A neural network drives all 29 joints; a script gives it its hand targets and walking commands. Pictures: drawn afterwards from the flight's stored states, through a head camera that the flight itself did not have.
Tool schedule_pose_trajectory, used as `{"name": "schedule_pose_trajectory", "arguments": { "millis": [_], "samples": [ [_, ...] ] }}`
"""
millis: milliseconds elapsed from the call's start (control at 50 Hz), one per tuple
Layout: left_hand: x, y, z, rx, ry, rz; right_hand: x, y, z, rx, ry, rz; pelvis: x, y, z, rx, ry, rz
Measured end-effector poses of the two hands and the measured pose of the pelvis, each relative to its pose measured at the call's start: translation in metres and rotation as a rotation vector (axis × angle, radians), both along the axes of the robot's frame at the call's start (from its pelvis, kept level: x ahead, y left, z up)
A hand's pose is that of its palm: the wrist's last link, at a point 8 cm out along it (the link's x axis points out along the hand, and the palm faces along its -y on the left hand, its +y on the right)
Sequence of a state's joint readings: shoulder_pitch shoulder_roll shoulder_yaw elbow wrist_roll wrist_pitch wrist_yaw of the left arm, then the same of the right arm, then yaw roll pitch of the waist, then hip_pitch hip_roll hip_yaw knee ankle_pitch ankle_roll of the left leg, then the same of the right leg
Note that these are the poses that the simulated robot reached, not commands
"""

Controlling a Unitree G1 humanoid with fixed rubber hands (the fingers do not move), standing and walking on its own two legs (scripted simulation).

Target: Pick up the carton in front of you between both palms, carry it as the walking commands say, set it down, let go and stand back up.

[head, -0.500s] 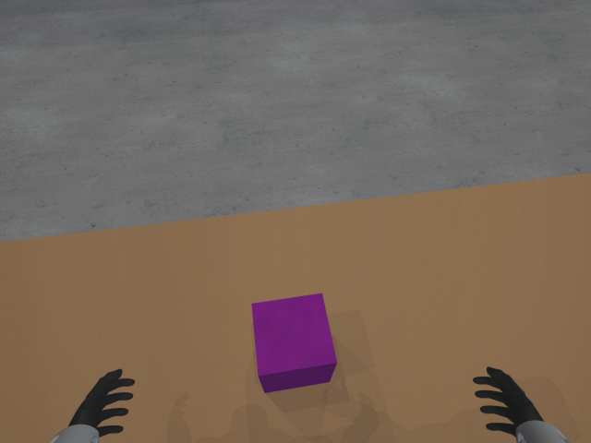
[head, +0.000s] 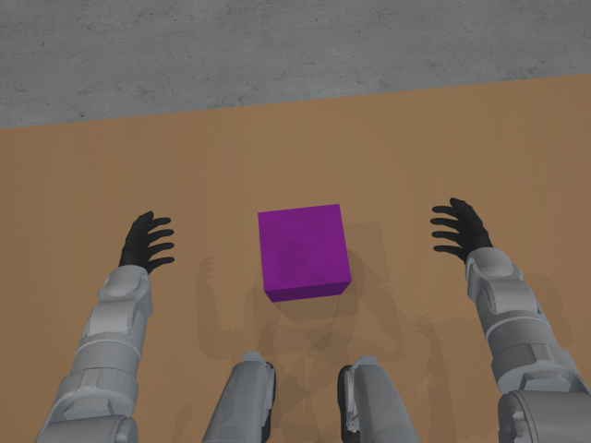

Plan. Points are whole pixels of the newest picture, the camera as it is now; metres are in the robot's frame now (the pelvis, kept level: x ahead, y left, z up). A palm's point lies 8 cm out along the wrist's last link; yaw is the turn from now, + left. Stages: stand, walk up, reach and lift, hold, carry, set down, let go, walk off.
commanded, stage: reach and lift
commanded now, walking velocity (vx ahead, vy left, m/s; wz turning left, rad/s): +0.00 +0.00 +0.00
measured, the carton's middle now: (302, 257) +0.48 +0.02 -0.57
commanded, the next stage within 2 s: none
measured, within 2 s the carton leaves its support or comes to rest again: neither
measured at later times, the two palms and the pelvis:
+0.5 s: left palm (195, 206) +0.47 +0.21 -0.16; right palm (412, 182) +0.52 -0.17 -0.16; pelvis -0.02 -0.01 -0.05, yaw +0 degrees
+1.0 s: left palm (220, 249) +0.45 +0.21 -0.40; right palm (383, 235) +0.50 -0.17 -0.41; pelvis -0.05 +0.00 -0.25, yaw +2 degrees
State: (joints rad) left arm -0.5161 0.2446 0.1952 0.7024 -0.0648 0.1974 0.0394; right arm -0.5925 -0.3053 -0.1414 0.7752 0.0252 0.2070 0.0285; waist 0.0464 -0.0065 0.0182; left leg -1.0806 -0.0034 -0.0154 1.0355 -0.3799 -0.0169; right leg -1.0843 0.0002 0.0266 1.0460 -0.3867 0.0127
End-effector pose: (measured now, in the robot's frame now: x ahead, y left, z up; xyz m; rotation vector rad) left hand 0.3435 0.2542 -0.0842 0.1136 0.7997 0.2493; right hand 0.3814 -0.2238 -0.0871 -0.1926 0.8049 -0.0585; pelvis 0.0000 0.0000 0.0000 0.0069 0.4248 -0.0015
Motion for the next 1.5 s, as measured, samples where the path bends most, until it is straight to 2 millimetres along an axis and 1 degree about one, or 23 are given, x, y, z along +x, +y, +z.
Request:
{"name": "schedule_pose_trajectory", "arguments": {
  "millis": [120,220,280,340,420,520,560,620,700,800,860,920,1000,1080,1200,1280,1340,1380,1500],
  "samples": [
    [0.039,-0.013,-0.015,-0.034,-0.057,0.025,0.044,0.017,-0.012,0.033,-0.045,0.014,-0.028,-0.002,-0.017,0.001,0.089,-0.002],
    [0.074,-0.026,-0.025,-0.059,-0.102,0.043,0.084,0.033,-0.021,0.068,-0.078,0.027,-0.041,-0.004,-0.031,0.005,0.163,-0.006],
    [0.093,-0.033,-0.032,-0.071,-0.129,0.050,0.106,0.042,-0.028,0.088,-0.101,0.036,-0.043,-0.005,-0.039,0.008,0.209,-0.007],
    [0.109,-0.039,-0.041,-0.075,-0.153,0.052,0.124,0.049,-0.036,0.099,-0.124,0.045,-0.042,-0.006,-0.044,0.010,0.255,-0.007],
    [0.120,-0.043,-0.057,-0.073,-0.166,0.052,0.138,0.054,-0.052,0.101,-0.140,0.050,-0.033,-0.007,-0.046,0.012,0.314,-0.006],
    [0.123,-0.045,-0.085,-0.074,-0.157,0.056,0.141,0.056,-0.083,0.107,-0.135,0.038,-0.019,-0.007,-0.054,0.016,0.396,-0.005],
    [0.122,-0.045,-0.100,-0.075,-0.148,0.057,0.139,0.058,-0.099,0.109,-0.128,0.031,-0.014,-0.007,-0.062,0.017,0.429,-0.004],
    [0.119,-0.044,-0.129,-0.075,-0.132,0.060,0.134,0.059,-0.129,0.107,-0.112,0.021,-0.010,-0.007,-0.080,0.019,0.473,-0.002],
    [0.113,-0.042,-0.175,-0.074,-0.112,0.063,0.125,0.059,-0.178,0.098,-0.097,0.012,-0.011,-0.006,-0.114,0.020,0.514,0.004],
    [0.108,-0.039,-0.235,-0.068,-0.109,0.057,0.117,0.056,-0.239,0.084,-0.105,0.008,-0.022,-0.005,-0.163,0.019,0.516,0.010],
    [0.106,-0.038,-0.266,-0.067,-0.116,0.055,0.115,0.054,-0.270,0.081,-0.117,0.009,-0.032,-0.004,-0.193,0.019,0.492,0.012],
    [0.106,-0.038,-0.291,-0.070,-0.126,0.056,0.115,0.053,-0.294,0.082,-0.129,0.010,-0.042,-0.004,-0.220,0.019,0.456,0.013],
    [0.107,-0.040,-0.317,-0.078,-0.123,0.059,0.117,0.055,-0.318,0.086,-0.125,0.007,-0.055,-0.005,-0.250,0.019,0.403,0.015],
    [0.108,-0.043,-0.342,-0.088,-0.102,0.058,0.120,0.060,-0.341,0.092,-0.106,0.005,-0.063,-0.005,-0.272,0.020,0.358,0.016],
    [0.108,-0.048,-0.383,-0.093,-0.065,0.046,0.119,0.064,-0.381,0.096,-0.072,0.004,-0.068,-0.006,-0.296,0.020,0.311,0.018],
    [0.108,-0.050,-0.407,-0.089,-0.053,0.040,0.117,0.063,-0.406,0.096,-0.067,0.002,-0.067,-0.005,-0.307,0.020,0.266,0.017],
    [0.110,-0.051,-0.415,-0.086,-0.054,0.037,0.116,0.062,-0.416,0.093,-0.069,0.007,-0.063,-0.005,-0.312,0.020,0.250,0.019],
    [0.112,-0.053,-0.417,-0.085,-0.059,0.036,0.117,0.062,-0.419,0.092,-0.075,0.013,-0.060,-0.005,-0.315,0.020,0.247,0.021],
    [0.112,-0.059,-0.414,-0.091,-0.078,0.039,0.121,0.065,-0.414,0.100,-0.102,0.030,-0.057,-0.005,-0.321,0.024,0.252,0.025]
  ]
}}
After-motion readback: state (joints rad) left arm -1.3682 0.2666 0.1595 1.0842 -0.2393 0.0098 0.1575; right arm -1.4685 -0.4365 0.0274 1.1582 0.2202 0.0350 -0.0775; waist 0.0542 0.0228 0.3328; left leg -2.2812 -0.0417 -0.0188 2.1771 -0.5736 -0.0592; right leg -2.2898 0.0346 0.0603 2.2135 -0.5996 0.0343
